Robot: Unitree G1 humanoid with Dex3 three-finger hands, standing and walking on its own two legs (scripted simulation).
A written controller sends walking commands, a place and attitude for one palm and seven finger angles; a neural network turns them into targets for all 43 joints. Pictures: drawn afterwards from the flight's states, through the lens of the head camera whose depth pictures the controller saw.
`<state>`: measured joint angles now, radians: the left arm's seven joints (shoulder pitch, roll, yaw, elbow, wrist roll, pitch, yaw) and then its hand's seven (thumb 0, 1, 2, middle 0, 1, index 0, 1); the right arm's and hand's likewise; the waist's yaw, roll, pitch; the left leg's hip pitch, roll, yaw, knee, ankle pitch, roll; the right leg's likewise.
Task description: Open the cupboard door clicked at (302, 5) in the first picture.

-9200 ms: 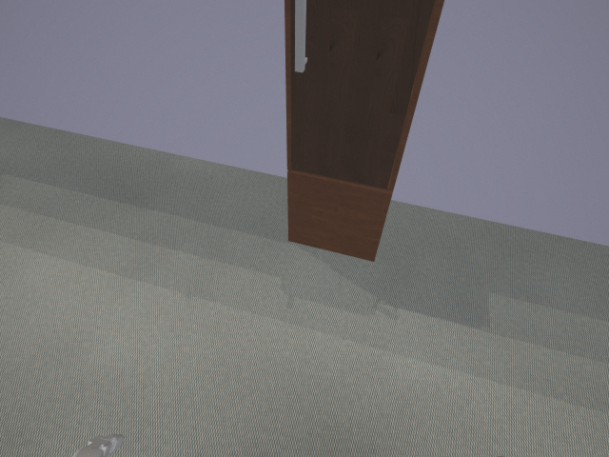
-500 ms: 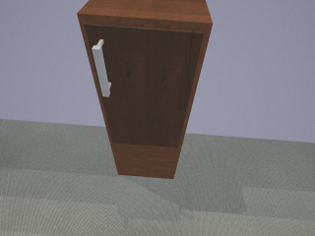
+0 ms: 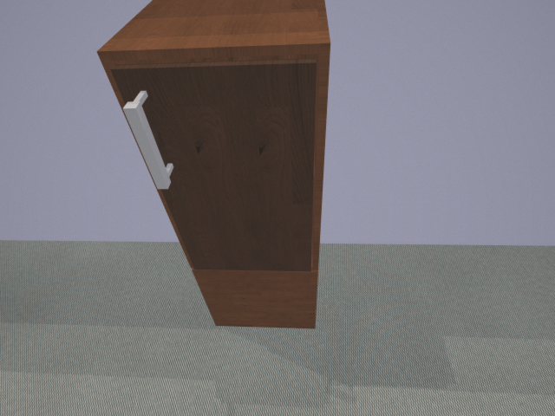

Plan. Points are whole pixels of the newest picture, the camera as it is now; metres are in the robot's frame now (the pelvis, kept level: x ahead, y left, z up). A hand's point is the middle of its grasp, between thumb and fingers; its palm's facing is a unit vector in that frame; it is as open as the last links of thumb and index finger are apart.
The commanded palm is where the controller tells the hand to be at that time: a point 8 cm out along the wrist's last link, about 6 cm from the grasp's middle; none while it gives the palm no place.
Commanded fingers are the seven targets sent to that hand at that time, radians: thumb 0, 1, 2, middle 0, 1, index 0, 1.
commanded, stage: look again from close up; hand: left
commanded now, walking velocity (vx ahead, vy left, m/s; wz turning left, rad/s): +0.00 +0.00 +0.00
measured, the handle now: (153, 142) +0.54 +0.25 +0.13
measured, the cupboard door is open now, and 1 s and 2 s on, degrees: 0 0 0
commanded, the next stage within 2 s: raise the hand with hooked fingers in 0.04 s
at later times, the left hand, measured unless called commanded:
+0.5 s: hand (154, 395) +0.16 +0.18 +0.00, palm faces -0.07 -1.00 -0.01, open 8.2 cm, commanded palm +0.12 +0.25 -0.02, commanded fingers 0.00 0.46 0.71 -0.23 -0.58 -0.23 -0.58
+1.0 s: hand (85, 370) +0.18 +0.26 +0.04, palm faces +0.02 -1.00 -0.05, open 11.2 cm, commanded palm +0.15 +0.31 +0.05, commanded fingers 0.00 -0.13 0.46 -0.27 -0.96 -0.27 -0.96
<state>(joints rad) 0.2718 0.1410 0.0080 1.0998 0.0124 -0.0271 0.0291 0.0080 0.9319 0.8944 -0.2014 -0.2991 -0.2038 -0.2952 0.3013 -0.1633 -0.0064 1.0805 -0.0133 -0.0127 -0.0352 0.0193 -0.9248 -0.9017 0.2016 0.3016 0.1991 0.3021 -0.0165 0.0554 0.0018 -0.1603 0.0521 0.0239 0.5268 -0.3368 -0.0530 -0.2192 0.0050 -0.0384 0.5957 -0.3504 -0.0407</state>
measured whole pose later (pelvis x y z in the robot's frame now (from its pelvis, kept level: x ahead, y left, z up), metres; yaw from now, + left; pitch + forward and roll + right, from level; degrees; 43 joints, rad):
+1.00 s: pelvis -0.06 +0.06 -0.04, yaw +0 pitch +5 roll -2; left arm 0.31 0.28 0.22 -0.06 -0.28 -0.15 -0.23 0.00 0.10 0.55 -0.26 -0.82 -0.26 -0.81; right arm 0.33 -0.19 0.08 0.56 0.04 -0.24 -0.06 0.02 -0.90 -0.90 0.21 0.30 0.21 0.30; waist -0.02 0.02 -0.06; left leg -0.56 0.02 0.02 0.90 -0.43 0.03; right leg -0.57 -0.04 -0.02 0.84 -0.36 0.02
